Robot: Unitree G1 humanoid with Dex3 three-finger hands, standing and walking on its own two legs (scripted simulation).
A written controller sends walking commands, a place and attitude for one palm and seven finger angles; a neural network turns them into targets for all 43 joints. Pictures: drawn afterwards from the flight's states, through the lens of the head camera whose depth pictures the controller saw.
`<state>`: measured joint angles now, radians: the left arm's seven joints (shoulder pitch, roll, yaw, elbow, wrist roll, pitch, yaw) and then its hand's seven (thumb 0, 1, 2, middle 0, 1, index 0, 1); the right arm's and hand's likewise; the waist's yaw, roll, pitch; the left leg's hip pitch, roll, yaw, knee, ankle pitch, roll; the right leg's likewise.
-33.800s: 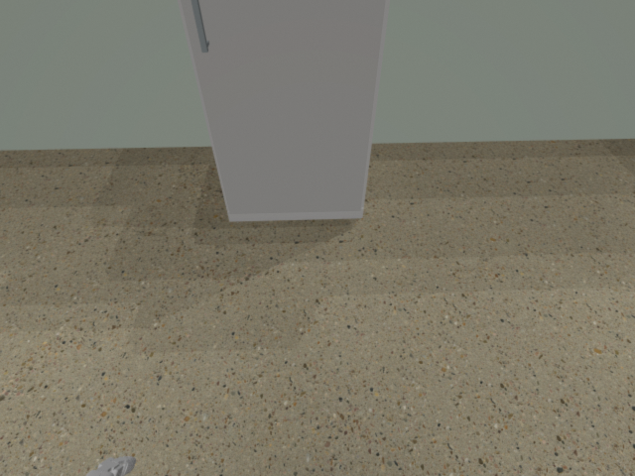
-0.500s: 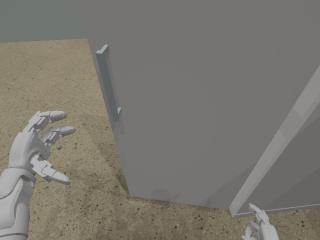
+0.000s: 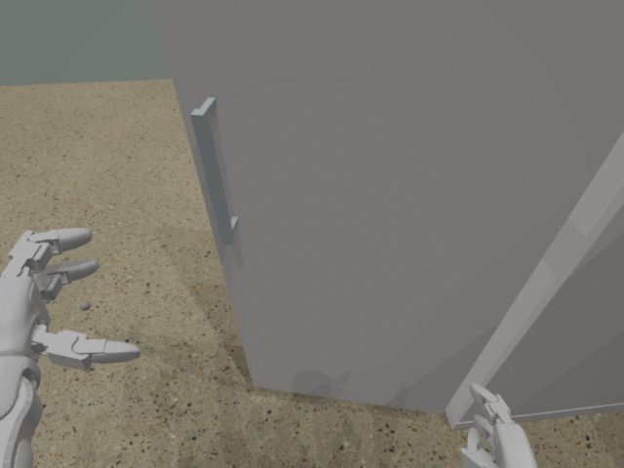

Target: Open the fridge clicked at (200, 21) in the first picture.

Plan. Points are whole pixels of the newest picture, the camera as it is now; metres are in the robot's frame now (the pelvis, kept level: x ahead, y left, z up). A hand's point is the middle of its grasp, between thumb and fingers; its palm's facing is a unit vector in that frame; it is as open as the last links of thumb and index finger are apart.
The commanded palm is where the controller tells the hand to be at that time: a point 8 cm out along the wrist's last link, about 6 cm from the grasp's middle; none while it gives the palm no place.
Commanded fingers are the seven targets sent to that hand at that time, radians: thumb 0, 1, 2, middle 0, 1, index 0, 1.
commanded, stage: draw the hand back to the body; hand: left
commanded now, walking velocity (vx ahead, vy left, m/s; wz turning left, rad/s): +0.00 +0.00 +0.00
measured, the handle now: (219, 178) +0.47 +0.20 +0.14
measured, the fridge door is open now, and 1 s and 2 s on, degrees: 75 75 75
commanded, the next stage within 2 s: step back with the hand held close in 0.94 s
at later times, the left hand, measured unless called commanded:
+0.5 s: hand (77, 298) +0.23 +0.28 +0.16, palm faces +0.44 -0.82 -0.37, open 9.3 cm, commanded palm +0.17 +0.31 +0.18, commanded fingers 0.00 0.83 0.87 -0.20 -0.34 -0.20 -0.34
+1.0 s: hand (75, 304) +0.21 +0.27 +0.16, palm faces +0.46 -0.81 -0.37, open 7.4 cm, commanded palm +0.16 +0.31 +0.18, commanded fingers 0.00 0.90 0.90 -0.20 -0.30 -0.20 -0.30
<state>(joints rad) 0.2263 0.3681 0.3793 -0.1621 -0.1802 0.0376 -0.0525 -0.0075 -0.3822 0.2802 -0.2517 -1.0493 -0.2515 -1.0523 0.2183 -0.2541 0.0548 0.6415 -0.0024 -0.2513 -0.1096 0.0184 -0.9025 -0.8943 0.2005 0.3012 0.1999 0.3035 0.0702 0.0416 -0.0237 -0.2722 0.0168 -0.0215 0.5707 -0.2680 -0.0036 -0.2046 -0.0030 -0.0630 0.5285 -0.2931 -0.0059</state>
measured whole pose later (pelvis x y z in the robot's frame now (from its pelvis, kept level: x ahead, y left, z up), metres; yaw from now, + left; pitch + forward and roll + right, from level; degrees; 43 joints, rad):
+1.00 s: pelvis +0.02 +0.00 +0.01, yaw -1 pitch -5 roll +0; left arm 0.41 0.34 0.34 -0.34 -0.07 -0.03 0.09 0.02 0.89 0.90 -0.21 -0.30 -0.21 -0.30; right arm 0.20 -0.22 0.03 0.66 -0.03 -0.12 -0.09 0.02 -0.90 -0.89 0.20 0.30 0.20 0.30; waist 0.09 0.05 0.02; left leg -0.09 0.01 0.01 0.40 -0.22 0.00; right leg -0.04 -0.01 -0.04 0.37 -0.25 0.00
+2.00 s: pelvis -0.12 +0.06 -0.01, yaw +5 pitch -2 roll -6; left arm 0.39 0.41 0.44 -0.47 -0.01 -0.22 0.14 0.02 0.89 0.90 -0.22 -0.30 -0.22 -0.30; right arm 0.20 -0.20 -0.01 0.62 -0.02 -0.12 -0.08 0.02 -0.90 -0.89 0.20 0.30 0.20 0.30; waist 0.01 0.04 0.05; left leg -0.47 0.02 -0.03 0.56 -0.07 0.09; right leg -0.41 0.10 0.03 1.02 -0.39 0.02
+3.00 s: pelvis -0.33 +0.13 -0.01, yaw -2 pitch -2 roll +0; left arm 0.56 0.46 0.42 -0.52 -0.02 -0.17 0.13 0.02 0.89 0.90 -0.21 -0.30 -0.21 -0.30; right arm 0.32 -0.12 0.03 0.61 -0.03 -0.13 -0.04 0.02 -0.90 -0.89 0.20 0.30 0.20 0.30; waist -0.05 -0.03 -0.03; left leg -0.30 0.10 0.02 0.66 -0.37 -0.02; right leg -0.33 0.02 -0.12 0.73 -0.45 -0.03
